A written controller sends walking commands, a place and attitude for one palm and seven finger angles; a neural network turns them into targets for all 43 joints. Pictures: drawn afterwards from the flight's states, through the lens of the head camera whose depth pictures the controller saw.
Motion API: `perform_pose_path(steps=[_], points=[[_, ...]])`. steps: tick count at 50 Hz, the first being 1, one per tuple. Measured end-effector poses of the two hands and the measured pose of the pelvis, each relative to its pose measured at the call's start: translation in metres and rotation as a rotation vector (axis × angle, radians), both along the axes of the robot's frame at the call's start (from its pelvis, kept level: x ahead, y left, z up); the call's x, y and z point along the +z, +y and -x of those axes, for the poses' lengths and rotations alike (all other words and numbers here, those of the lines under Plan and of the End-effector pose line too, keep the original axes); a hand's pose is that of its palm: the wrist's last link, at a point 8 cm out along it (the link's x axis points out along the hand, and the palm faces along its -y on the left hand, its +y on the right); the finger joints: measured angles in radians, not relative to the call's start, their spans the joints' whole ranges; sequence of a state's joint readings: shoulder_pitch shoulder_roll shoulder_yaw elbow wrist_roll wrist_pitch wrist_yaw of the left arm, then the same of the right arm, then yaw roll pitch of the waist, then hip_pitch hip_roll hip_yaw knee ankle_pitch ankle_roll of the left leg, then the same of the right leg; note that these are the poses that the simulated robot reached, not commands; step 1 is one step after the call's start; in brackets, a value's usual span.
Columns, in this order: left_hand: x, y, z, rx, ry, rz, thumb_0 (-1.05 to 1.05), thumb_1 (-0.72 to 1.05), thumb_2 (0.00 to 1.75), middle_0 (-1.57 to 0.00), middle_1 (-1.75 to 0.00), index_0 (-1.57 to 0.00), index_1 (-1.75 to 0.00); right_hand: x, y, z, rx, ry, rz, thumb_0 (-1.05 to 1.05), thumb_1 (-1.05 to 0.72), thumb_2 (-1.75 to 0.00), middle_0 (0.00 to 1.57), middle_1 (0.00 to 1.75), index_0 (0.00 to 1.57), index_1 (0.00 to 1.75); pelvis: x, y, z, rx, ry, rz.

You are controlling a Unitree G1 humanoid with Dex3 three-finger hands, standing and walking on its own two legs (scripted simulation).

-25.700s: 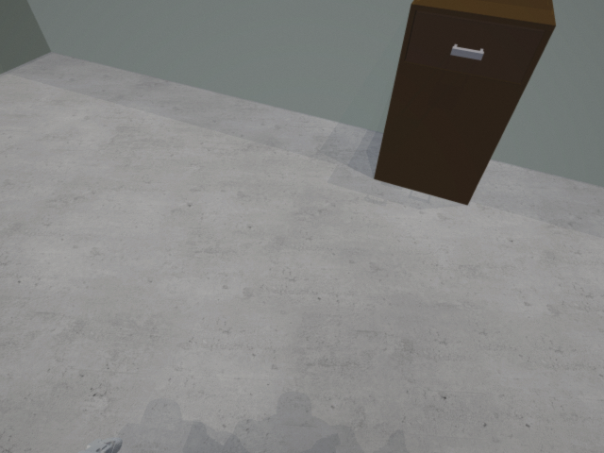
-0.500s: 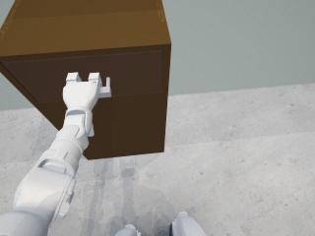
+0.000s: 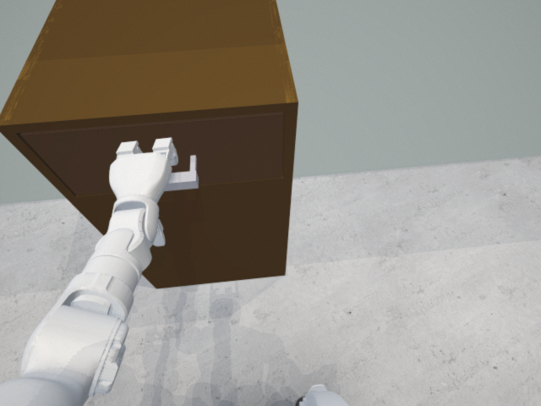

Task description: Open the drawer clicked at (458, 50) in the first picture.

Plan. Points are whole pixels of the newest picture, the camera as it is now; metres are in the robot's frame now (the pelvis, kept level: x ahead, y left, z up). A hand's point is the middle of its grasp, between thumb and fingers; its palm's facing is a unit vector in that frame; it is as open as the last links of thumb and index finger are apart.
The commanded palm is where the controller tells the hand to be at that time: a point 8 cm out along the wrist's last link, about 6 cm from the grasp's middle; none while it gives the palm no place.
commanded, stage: lift the fingers back up to retry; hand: left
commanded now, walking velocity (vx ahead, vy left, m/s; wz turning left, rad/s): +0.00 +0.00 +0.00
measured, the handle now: (167, 172) +0.52 +0.18 -0.02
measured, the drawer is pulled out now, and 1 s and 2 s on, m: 0.00 0.00 0.00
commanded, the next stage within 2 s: re-aim the fingers above the handle in 0.34 s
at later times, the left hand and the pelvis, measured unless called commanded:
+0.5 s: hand (150, 194) +0.44 +0.18 +0.02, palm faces -0.03 -0.03 -1.00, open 13.9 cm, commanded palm +0.41 +0.20 +0.09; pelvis +0.01 +0.00 +0.01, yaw +1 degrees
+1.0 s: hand (146, 185) +0.45 +0.19 +0.04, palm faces +0.06 -0.02 -1.00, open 13.9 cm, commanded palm +0.41 +0.20 +0.09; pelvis +0.01 +0.00 +0.01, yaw +0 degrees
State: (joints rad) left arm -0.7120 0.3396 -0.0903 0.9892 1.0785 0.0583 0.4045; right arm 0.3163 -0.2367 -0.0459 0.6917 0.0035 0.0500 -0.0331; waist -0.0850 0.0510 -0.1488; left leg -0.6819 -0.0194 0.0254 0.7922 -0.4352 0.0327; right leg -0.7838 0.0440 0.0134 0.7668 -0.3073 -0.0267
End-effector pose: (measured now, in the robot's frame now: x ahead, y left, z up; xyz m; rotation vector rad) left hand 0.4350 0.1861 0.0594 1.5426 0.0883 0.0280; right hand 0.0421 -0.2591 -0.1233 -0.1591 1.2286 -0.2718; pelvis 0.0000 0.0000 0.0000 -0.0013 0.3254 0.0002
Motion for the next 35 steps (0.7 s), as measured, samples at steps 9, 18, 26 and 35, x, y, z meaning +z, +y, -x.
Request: perform_pose_path(steps=[9,18,26,35], points=[[0.022,0.009,0.007,-0.014,-0.036,-0.002,0.0,-0.49,0.3,-0.31,-1.2,-0.31,-1.2,0.009,0.003,-0.029,0.027,-0.03,-0.012,0.01,-0.9,-0.9,0.2,0.3,0.2,0.3,0.009,0.004,-0.012,0.013,-0.039,0.008],[0.023,0.001,0.014,-0.023,0.006,0.001,0.0,-0.49,0.3,-0.32,-1.2,-0.31,-1.2,0.017,0.011,-0.064,0.072,-0.095,-0.03,0.01,-0.9,-0.9,0.2,0.3,0.2,0.3,0.014,0.005,-0.014,0.019,-0.073,0.004],[0.02,0.001,0.014,-0.054,-0.02,0.007,0.0,-0.49,0.3,-0.32,-1.2,-0.32,-1.2,0.017,0.012,-0.07,0.086,-0.115,-0.018,0.01,-0.9,-0.9,0.2,0.3,0.2,0.3,0.013,0.003,-0.011,0.016,-0.066,0.001],[0.024,0.029,0.014,0.045,0.006,-0.041,0.0,-0.49,0.3,-0.32,-1.2,-0.31,-1.2,0.011,0.009,-0.047,0.061,-0.047,-0.03,0.01,-0.9,-0.9,0.2,0.3,0.2,0.3,0.014,0.002,-0.012,0.014,-0.059,0.002]])
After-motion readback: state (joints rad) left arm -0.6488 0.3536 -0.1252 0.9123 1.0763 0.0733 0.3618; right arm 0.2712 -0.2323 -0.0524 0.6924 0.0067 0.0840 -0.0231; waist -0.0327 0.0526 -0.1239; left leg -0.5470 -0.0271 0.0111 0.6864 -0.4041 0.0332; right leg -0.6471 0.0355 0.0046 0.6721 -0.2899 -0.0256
